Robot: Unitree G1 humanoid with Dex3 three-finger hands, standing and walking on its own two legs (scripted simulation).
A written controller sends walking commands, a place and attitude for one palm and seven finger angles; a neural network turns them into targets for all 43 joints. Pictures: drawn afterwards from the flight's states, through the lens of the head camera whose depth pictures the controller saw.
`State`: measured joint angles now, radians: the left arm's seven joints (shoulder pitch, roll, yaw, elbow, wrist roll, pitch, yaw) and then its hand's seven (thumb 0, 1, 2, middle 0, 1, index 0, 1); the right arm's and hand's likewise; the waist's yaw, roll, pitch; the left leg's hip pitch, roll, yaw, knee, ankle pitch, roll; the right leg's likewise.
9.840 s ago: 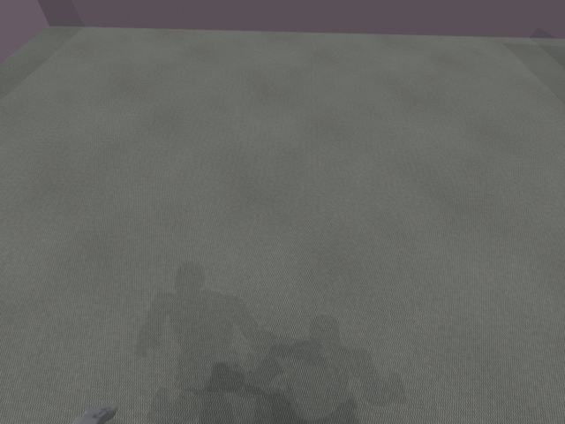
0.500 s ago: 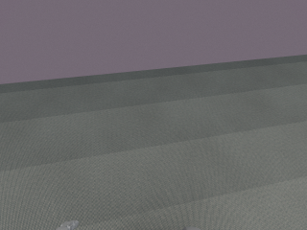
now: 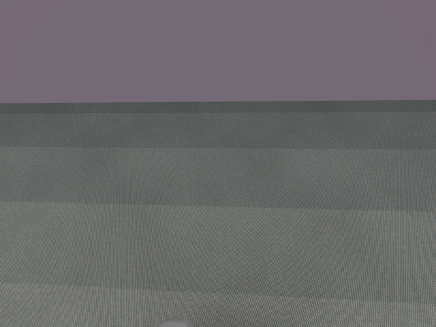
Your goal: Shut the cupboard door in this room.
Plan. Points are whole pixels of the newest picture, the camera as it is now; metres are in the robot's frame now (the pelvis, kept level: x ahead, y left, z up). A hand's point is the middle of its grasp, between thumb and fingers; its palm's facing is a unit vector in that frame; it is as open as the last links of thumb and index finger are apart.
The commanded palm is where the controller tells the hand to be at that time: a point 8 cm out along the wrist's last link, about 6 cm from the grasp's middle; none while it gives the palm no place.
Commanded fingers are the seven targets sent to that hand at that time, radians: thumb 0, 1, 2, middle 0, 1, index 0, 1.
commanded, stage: turn or walk to find it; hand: left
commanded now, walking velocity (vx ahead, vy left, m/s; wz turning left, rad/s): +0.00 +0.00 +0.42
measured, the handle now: out of the picture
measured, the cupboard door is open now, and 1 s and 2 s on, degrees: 80 80 80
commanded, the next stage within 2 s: none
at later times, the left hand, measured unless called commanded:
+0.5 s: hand out of the picture +0.00 +0.28 -0.17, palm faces +0.24 -0.94 -0.24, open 7.4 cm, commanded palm none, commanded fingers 0.00 0.90 0.90 -0.20 -0.30 -0.20 -0.30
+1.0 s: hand out of the picture -0.06 +0.20 -0.15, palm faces +0.43 -0.86 -0.27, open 7.3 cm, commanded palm none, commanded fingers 0.00 0.90 0.90 -0.20 -0.30 -0.20 -0.30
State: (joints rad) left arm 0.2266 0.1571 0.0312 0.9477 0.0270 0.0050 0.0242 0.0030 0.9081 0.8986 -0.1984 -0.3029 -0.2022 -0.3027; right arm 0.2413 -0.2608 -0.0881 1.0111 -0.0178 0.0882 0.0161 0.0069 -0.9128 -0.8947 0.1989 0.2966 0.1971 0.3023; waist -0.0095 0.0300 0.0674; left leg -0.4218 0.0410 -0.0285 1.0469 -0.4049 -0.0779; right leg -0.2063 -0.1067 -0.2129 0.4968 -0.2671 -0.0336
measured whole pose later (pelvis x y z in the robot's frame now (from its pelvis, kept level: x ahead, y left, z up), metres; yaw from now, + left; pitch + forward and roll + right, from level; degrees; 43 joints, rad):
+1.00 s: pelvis -0.05 +0.00 +0.00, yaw +26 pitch -1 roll +2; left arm 0.21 0.15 0.03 0.94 0.02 0.01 0.03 0.00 0.91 0.90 -0.20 -0.30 -0.20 -0.30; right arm 0.26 -0.26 -0.09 1.01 -0.02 0.09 0.02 0.01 -0.91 -0.89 0.20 0.30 0.20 0.30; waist -0.02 0.04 0.06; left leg -0.45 0.03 -0.03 1.11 -0.38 -0.07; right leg -0.19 -0.10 -0.20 0.50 -0.28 -0.03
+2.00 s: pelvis -0.08 -0.02 +0.00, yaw +51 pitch +0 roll +2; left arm 0.22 0.15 0.03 0.94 0.02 0.00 0.03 0.00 0.91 0.90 -0.20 -0.30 -0.20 -0.30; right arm 0.26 -0.26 -0.09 1.01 -0.02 0.09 0.02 0.01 -0.91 -0.89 0.20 0.30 0.20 0.30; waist -0.02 0.04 0.06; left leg -0.47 0.03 -0.05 1.14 -0.36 -0.07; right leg -0.19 -0.09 -0.20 0.49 -0.29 -0.03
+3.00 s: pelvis -0.08 -0.06 +0.00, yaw +77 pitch -1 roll +3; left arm 0.21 0.15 0.03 0.94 0.02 0.00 0.02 0.00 0.91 0.90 -0.20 -0.30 -0.20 -0.30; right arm 0.27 -0.26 -0.09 1.02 -0.02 0.09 0.02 0.01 -0.91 -0.89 0.20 0.30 0.20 0.30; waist -0.02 0.05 0.06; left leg -0.47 0.02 -0.05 1.17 -0.35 -0.07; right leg -0.20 -0.09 -0.20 0.49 -0.27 -0.04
